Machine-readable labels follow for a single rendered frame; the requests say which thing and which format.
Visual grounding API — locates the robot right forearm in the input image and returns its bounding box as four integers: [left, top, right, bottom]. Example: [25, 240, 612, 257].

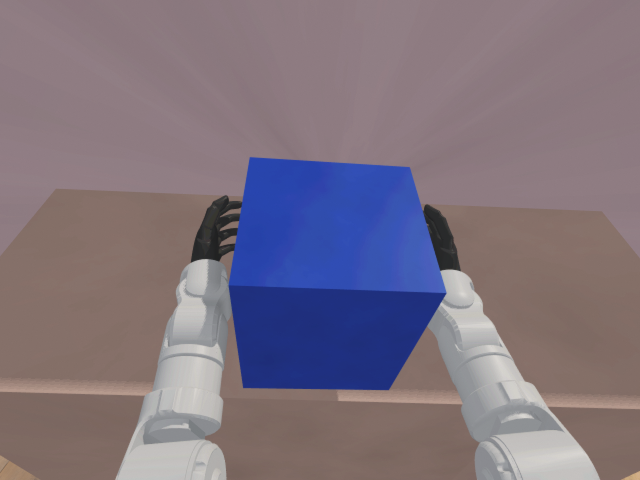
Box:
[427, 270, 600, 480]

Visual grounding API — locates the robot right upper arm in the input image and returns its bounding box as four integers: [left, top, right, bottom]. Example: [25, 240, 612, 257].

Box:
[475, 429, 598, 480]

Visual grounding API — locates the pedestal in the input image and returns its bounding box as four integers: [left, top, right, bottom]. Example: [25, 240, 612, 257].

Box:
[0, 189, 640, 480]

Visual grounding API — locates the right robot hand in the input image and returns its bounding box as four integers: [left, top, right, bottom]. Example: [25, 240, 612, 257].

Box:
[423, 204, 461, 271]

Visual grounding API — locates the left robot hand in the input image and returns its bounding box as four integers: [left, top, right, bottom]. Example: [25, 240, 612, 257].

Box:
[191, 195, 242, 263]

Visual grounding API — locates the robot left forearm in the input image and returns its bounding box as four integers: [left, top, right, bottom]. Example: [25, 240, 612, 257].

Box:
[115, 259, 232, 480]

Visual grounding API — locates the carton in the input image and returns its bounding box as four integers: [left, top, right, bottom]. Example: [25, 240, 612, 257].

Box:
[228, 157, 447, 390]

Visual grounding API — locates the robot left upper arm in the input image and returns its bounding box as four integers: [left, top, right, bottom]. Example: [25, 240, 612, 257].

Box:
[117, 439, 226, 480]

